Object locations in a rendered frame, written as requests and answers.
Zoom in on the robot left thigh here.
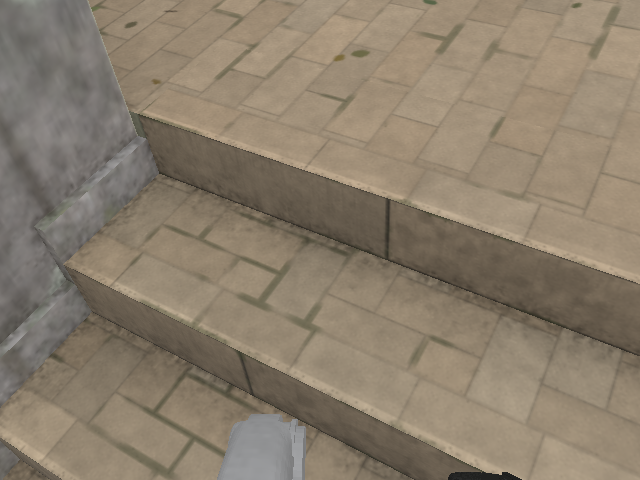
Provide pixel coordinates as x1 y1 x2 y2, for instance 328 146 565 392
217 414 306 480

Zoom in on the robot left shin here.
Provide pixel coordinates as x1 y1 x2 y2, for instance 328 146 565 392
228 421 243 444

